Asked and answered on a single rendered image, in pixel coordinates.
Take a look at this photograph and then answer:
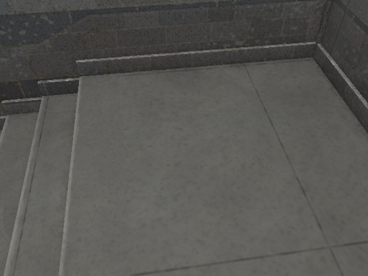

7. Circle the stairs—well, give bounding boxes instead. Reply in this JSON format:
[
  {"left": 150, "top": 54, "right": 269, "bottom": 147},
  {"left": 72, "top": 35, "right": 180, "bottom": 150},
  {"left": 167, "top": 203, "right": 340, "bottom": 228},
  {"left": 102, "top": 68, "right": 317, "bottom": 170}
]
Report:
[{"left": 0, "top": 93, "right": 78, "bottom": 276}]

